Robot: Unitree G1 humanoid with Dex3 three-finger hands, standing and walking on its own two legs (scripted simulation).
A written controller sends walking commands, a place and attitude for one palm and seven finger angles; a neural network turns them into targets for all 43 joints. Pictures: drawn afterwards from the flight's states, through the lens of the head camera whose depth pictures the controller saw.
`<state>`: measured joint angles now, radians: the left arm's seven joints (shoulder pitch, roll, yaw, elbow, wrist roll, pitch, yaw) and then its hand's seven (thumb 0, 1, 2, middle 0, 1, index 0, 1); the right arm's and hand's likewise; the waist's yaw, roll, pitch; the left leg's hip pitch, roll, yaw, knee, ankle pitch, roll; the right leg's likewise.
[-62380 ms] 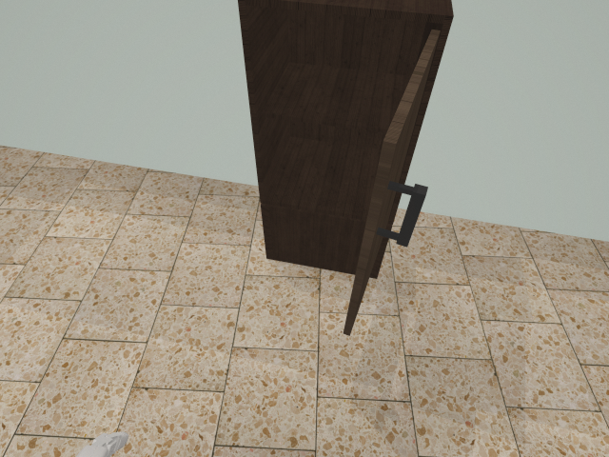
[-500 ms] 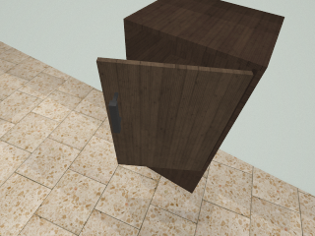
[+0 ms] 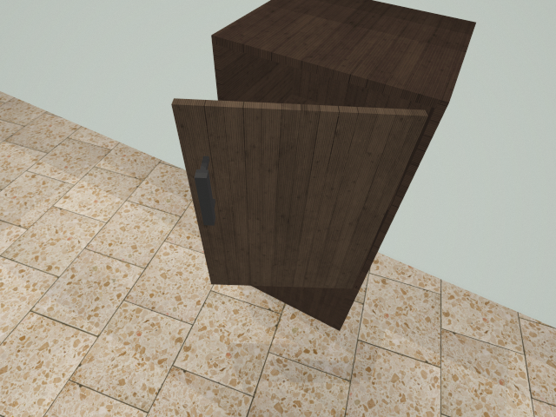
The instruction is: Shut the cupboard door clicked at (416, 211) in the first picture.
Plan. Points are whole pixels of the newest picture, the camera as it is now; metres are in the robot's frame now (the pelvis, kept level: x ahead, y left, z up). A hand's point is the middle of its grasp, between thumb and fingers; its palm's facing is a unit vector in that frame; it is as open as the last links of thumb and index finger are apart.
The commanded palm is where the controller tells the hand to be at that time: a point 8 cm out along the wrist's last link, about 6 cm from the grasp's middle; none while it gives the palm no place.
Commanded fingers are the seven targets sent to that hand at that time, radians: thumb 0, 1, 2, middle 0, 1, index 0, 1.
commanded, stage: come to a stop and stand still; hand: left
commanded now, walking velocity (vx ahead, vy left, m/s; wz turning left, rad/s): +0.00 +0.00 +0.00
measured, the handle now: (207, 191) +0.50 +0.17 +0.00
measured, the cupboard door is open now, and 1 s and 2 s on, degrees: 27 27 27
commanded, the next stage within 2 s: look again from close up in 0.24 s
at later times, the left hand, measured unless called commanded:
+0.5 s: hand out of the picture -0.04 +0.18 -0.18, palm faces +0.05 -0.98 -0.17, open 7.4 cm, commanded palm none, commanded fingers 0.00 0.90 0.90 -0.20 -0.30 -0.20 -0.30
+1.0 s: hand out of the picture +0.01 +0.18 -0.18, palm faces +0.07 -0.98 -0.16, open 7.3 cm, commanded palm +0.10 +0.23 -0.07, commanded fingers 0.00 0.90 0.90 -0.24 -0.34 -0.24 -0.34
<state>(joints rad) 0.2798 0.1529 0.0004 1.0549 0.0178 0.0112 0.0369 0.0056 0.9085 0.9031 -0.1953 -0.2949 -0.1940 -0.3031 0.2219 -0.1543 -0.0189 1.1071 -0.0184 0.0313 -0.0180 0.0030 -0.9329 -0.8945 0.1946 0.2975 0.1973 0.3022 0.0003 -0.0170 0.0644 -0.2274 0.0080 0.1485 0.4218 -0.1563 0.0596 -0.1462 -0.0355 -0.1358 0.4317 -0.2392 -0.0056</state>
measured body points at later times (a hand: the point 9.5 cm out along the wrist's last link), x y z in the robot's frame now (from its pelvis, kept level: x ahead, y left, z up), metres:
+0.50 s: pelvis +0.00 +0.03 -0.01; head +0.00 +0.03 +0.44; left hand -0.04 +0.24 -0.17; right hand -0.01 -0.18 -0.17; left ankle +0.05 +0.08 -0.74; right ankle +0.00 -0.11 -0.74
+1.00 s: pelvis +0.02 +0.02 +0.00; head +0.03 +0.04 +0.45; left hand +0.01 +0.24 -0.16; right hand +0.04 -0.21 -0.15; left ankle +0.05 +0.08 -0.74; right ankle +0.00 -0.11 -0.74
